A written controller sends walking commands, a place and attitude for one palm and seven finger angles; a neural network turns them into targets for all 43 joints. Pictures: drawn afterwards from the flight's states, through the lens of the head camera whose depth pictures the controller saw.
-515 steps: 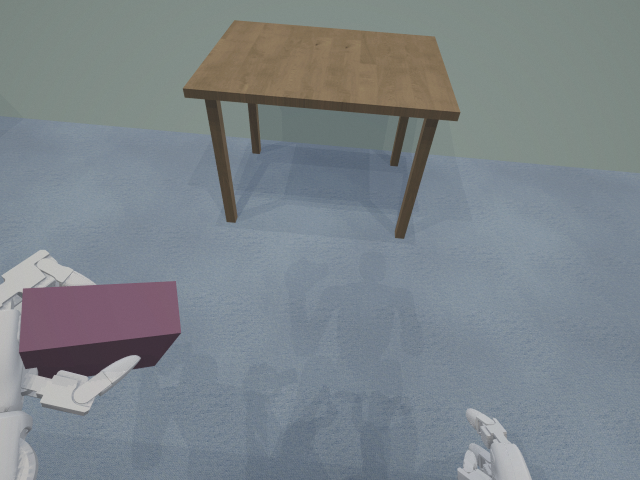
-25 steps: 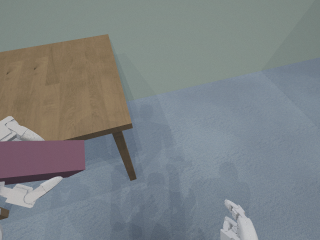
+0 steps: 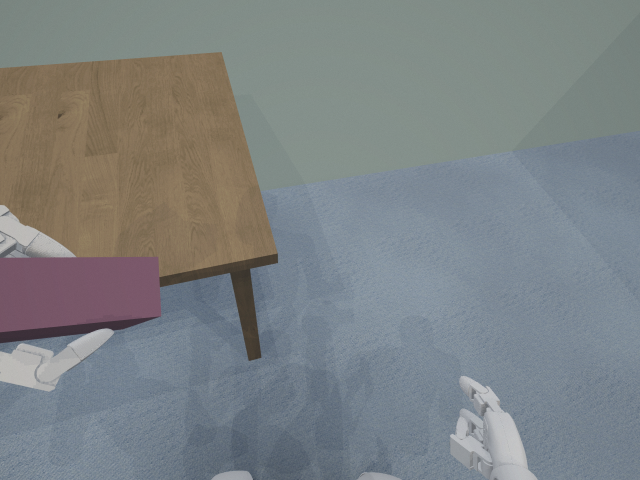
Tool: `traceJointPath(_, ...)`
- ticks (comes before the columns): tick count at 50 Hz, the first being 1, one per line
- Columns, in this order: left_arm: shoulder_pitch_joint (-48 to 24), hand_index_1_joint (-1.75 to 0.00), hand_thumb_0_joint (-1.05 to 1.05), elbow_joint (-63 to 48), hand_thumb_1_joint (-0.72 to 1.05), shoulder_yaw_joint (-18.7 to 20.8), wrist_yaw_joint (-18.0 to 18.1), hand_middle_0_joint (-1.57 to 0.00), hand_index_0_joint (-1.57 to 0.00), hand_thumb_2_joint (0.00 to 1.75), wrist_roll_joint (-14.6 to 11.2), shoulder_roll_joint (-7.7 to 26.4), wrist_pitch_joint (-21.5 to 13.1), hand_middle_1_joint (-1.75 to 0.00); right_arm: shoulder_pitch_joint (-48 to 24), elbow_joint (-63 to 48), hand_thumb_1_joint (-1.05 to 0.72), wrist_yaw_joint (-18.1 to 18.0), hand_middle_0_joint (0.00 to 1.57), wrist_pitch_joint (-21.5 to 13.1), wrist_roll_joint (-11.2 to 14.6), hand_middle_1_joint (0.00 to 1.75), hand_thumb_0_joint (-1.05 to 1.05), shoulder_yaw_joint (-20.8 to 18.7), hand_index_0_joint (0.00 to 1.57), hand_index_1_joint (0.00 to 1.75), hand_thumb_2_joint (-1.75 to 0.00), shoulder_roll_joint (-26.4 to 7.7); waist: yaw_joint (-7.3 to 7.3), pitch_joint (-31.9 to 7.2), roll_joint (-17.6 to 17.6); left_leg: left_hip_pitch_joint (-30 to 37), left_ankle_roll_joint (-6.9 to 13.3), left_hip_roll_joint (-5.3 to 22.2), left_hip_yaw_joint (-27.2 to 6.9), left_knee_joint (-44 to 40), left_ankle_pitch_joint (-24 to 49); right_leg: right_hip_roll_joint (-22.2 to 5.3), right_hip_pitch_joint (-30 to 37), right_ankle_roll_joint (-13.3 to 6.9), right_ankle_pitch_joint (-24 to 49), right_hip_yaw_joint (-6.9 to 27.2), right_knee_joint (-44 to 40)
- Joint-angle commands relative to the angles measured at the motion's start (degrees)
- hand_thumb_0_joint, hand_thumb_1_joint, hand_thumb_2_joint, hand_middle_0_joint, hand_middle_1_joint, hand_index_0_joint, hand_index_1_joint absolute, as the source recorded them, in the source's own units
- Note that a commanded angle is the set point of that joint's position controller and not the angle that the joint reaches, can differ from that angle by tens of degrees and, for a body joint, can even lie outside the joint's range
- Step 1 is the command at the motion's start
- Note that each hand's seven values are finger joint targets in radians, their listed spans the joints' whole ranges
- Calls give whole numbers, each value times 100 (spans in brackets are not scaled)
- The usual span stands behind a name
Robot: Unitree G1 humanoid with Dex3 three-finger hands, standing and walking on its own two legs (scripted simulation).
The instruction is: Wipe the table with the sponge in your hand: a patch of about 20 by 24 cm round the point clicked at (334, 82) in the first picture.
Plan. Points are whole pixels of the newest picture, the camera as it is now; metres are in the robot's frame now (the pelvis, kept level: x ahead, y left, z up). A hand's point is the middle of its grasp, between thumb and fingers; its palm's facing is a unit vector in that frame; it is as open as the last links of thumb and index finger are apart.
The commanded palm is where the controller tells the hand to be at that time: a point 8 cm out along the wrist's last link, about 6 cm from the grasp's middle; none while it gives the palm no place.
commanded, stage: come to a stop and stand still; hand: left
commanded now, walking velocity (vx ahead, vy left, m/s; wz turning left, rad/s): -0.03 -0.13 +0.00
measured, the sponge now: (91, 300) +0.24 +0.22 +0.15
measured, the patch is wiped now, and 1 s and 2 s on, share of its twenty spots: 0.00 0.00 0.00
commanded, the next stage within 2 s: look again from close up in 1.20 s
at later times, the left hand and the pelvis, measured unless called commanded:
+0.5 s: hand (54, 401) +0.16 +0.22 +0.16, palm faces +0.40 -0.83 -0.38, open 9.4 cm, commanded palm +0.10 +0.25 +0.18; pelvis -0.05 -0.03 +0.00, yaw +1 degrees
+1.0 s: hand (45, 462) +0.12 +0.21 +0.15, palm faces +0.37 -0.84 -0.40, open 9.4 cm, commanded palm +0.07 +0.25 +0.18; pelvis -0.09 -0.03 +0.00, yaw +0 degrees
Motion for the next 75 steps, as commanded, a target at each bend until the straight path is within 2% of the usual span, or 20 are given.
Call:
traceJointPath(1, 103, -160, 0, -1793, 10, 244, -6, -120, -120, 130, -114, 419, -306, -160, -8, -733, -90, 162, 20, -382, 53, 30, 0, -285, 20, 30, -90, -948, -13, -1534, 2083, 1246, 621, 1339, -872, -756, 3202, 100, 97, 49, 309, -45, -715)
traceJointPath(7, -17, -160, 0, -1370, 10, 324, 18, -120, -120, 130, -73, 546, -83, -160, -68, -701, -90, 100, 20, -369, 93, 30, 0, -171, 20, 30, -90, -921, 27, -1394, 1321, 216, 355, 1091, -675, -542, 916, -27, 1363, 26, 1421, -32, -2448)
traceJointPath(9, -84, -160, 0, -1055, 10, 453, 48, -120, -120, 130, -98, 682, -47, -160, -1, -697, -90, 58, 20, -288, 114, 30, 0, -108, 20, 30, -90, -726, -59, -1446, -10, -70, -37, 311, -102, 407, -310, -954, 1229, -345, 2631, 961, -2776)
traceJointPath(11, -37, -160, 0, -853, 10, 451, 32, -120, -120, 130, -211, 675, 95, -160, -183, -646, -90, 1, 20, -263, 150, 30, 0, -112, 20, 30, -90, -722, 52, -1141, -688, -271, -110, -224, -350, 1613, -1362, -1587, 642, -818, 2505, 1687, -3170)
traceJointPath(14, 146, -160, 0, -641, 10, 420, 40, -120, -120, 130, -178, 561, 77, -160, -375, -558, -90, -72, 20, -154, 105, 30, 0, 34, 20, 30, -90, -613, 68, -1043, -335, -682, -101, -205, -473, 2193, -1257, -1517, 803, -909, 2688, 1326, -3098)
traceJointPath(21, -240, -160, 0, -908, 10, 171, 136, -120, -120, 130, -90, 464, -124, -160, -179, -497, -90, -230, 20, -215, 35, 30, 0, -22, 20, 30, -90, -794, 66, -1264, 230, 488, 66, -262, -281, -524, -337, -1092, 1135, -617, 2152, 1006, -2881)
traceJointPath(24, -307, -160, 0, -1182, 10, 102, 182, -120, -120, 130, -39, 515, -227, -160, -178, -625, -90, -237, 20, -240, 63, 30, 0, -127, 20, 30, -90, -1041, 179, -1364, 1280, 829, 407, 778, -1277, -975, 1480, -338, 987, -144, 1997, 625, -2232)
traceJointPath(26, -338, -160, 0, -1169, 10, 38, 143, -120, -120, 130, -10, 482, -268, -160, -223, -609, -90, -249, 20, -252, -1, 30, 0, -38, 20, 30, -90, -924, 131, -1015, 1853, 39, 461, 905, -1378, -1262, 964, -245, 1121, -119, 1502, 429, -2019)
traceJointPath(32, -484, -160, 0, -651, 10, -12, 105, -120, -120, 130, 45, 361, -239, -160, -84, -606, -90, -189, 20, -349, 35, 30, 0, -92, 20, 30, -90, -978, 121, -846, 908, -729, 222, 275, -778, -1015, -1225, -398, 1418, -191, 1230, 788, -2583)
traceJointPath(36, -448, -160, 0, -476, 10, -4, 95, -120, -120, 130, -17, 390, -109, -160, -28, -559, -90, -130, 20, -282, 54, 30, 0, -92, 20, 30, -90, -891, 56, -963, -37, 12, 132, -183, -474, 155, -1157, -1111, 491, -417, -290, 1749, -3706)
traceJointPath(39, -528, -160, 0, -441, 10, -3, 131, -120, -120, 130, -3, 417, -10, -160, -102, -525, -90, -120, 20, -215, 41, 30, 0, -32, 20, 30, -90, -820, 40, -964, -340, 115, 143, -261, -554, 534, -916, -1369, 366, -556, -527, 1803, -3935)
traceJointPath(43, -609, -160, 0, -652, 10, -49, 149, -120, -120, 130, -12, 432, -42, -160, -150, -521, -90, -158, 20, -178, 11, 30, 0, 13, 20, 30, -90, -864, 66, -1057, 240, 411, 226, -183, -643, -393, -720, -999, 523, -426, -226, 1229, -3558)
traceJointPath(47, -554, -160, 0, -943, 10, 81, 171, -120, -120, 130, 53, 578, -142, -160, -185, -627, -90, -199, 20, -200, -8, 30, 0, 24, 20, 30, -90, -920, 134, -762, 1090, -551, 380, 231, -1148, -1378, -1646, -429, 1148, -183, 25, 896, -3026)
traceJointPath(54, -297, -160, 0, -543, 10, 30, 134, -120, -120, 130, 52, 384, -139, -160, -39, -603, -90, -160, 20, -296, 32, 30, 0, -58, 20, 30, -90, -964, 94, -976, 729, -448, 268, 92, -952, -984, -958, -425, 1386, -235, 913, 913, -2940)
traceJointPath(64, -447, -160, 0, -595, 10, 7, 146, -120, -120, 130, 39, 436, -153, -160, -32, -516, -90, -166, 20, -330, 33, 30, 0, -52, 20, 30, -90, -953, 66, -950, 371, -207, 222, -79, -830, -585, -912, -714, 908, -332, 355, 1218, -3302)
traceJointPath(65, -6452, -160, 0, -2225, 10, 2515, 166, -120, -120, 130, 194, 4830, -832, -160, 381, -1050, -90, -427, 20, -469, 283, 30, 0, 392, 20, 30, -90, -1014, -377, -180, 1007, -1261, 312, -101, -1024, -810, -1354, -213, 759, -65, 135, 712, -2564)
traceJointPath(66, -4363, -160, 0, 58, 10, 1282, 14, -120, -120, 130, 161, 1928, -707, -160, -141, -673, -90, -193, 20, -807, 271, 30, 0, 365, 20, 30, -90, -441, 90, -1468, 628, -584, 370, 184, -771, -532, -1059, -506, 281, -161, -148, 442, -2305)
traceJointPath(68, -2035, -160, 0, 1104, 10, 668, -121, -120, -120, 130, -10, 930, -639, -160, 248, -475, -90, -32, 20, -826, 28, 30, 0, 54, 20, 30, -90, -950, 189, -1202, 531, -75, 158, -295, -511, -120, -940, -520, 590, -401, 713, 1189, -2987)
traceJointPath(71, -1048, -160, 0, 106, 10, -61, -243, -120, -120, 130, -154, 165, -706, -160, 299, -689, -90, 199, 20, -838, 65, 30, 0, -14, 20, 30, -90, -1001, 240, -1308, 882, -42, 141, -381, -544, -241, -1043, -780, 922, -445, 694, 1439, -3169)
traceJointPath(75, -194, -160, 0, -463, 10, 119, -185, -120, -120, 130, -118, 289, -581, -160, 104, -691, -90, 252, 20, -770, 55, 30, 0, -21, 20, 30, -90, -1091, 221, -1082, 401, -37, 144, -245, -644, -774, -557, -420, 1166, -296, 1290, 993, -3007)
